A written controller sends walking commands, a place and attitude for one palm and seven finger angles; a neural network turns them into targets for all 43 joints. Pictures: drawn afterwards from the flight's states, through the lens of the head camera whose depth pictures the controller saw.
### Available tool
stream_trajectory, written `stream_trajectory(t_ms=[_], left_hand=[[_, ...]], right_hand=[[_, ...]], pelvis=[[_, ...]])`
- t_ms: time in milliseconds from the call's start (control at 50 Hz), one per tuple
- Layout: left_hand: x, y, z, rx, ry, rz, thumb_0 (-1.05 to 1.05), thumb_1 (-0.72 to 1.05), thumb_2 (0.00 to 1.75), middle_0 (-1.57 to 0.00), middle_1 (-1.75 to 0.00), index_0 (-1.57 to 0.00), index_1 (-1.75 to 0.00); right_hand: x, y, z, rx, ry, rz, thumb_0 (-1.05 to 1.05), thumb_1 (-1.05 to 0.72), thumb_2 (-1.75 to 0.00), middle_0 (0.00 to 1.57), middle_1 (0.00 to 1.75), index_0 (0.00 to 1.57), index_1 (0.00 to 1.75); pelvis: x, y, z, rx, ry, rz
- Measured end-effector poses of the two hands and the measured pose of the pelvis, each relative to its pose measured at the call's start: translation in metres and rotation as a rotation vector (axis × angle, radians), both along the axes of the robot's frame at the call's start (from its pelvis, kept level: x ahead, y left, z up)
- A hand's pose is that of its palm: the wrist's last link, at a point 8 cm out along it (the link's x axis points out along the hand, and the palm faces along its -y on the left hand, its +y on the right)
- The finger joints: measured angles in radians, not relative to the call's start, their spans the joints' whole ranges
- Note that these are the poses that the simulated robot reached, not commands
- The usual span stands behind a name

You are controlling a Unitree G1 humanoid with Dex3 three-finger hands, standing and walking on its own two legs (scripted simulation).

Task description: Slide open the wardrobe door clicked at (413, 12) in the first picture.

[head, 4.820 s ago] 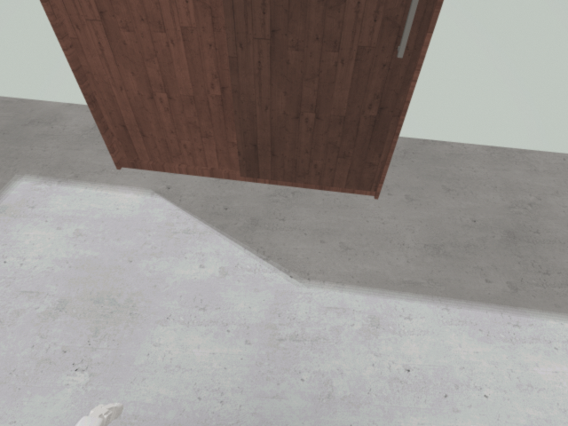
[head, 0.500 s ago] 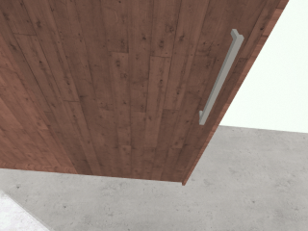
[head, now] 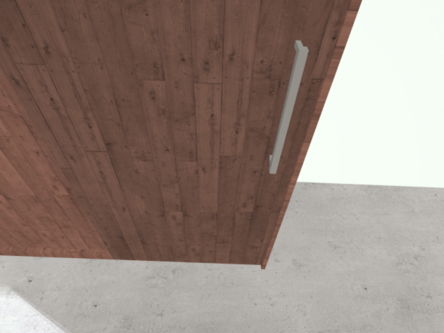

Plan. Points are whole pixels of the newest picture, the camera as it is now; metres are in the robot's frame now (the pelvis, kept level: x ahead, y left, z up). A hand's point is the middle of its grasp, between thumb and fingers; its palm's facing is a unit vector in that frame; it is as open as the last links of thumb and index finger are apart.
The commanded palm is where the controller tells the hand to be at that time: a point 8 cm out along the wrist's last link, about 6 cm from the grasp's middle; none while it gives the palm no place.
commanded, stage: come to a stop and stand still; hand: right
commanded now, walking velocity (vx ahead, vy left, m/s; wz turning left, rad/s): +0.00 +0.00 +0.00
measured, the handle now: (283, 117) +0.54 -0.12 +0.12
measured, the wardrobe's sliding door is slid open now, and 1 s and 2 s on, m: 0.00 0.00 0.00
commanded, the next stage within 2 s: look again from close up in 0.56 s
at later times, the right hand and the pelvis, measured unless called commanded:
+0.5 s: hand out of the picture +0.05 -0.18 -0.16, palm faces +0.04 +0.96 -0.26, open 7.4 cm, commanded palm none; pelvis +0.03 +0.00 +0.00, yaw +0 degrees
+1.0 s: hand out of the picture +0.03 -0.15 -0.17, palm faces +0.06 +0.97 -0.22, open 7.3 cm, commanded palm none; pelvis +0.03 +0.03 +0.00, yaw -1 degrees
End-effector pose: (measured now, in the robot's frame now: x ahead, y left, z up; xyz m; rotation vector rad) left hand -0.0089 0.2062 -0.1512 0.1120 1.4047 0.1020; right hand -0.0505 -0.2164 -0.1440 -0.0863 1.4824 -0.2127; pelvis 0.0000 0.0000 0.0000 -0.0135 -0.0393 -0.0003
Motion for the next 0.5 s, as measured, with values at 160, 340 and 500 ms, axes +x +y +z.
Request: stream_trajectory(t_ms=[160,340,500], left_hand=[[-0.014,-0.001,-0.002,-0.003,0.041,0.018,0.01,0.91,0.9,-0.2,-0.3,-0.2,-0.3],[0.003,-0.01,-0.015,-0.044,-0.035,0.03,0.01,0.91,0.9,-0.2,-0.3,-0.2,-0.3],[0.018,-0.011,-0.016,-0.07,-0.047,0.012,0.01,0.91,0.9,-0.2,-0.3,-0.2,-0.3]], right_hand=[[0.002,0.011,-0.002,0.012,0.024,0.03,0.01,-0.9,-0.9,0.2,0.3,0.2,0.3],[0.054,-0.001,0.006,-0.035,-0.096,0.065,0.01,-0.9,-0.9,0.2,0.3,0.2,0.3],[0.094,-0.009,0.017,-0.086,-0.171,0.087,0.01,-0.92,-0.9,0.2,0.3,0.2,0.3]], pelvis=[[0.003,-0.001,-0.004,0.003,0.023,0.004],[0.023,-0.004,-0.005,-0.001,0.011,-0.006],[0.03,0.003,-0.003,-0.006,0.009,-0.007]])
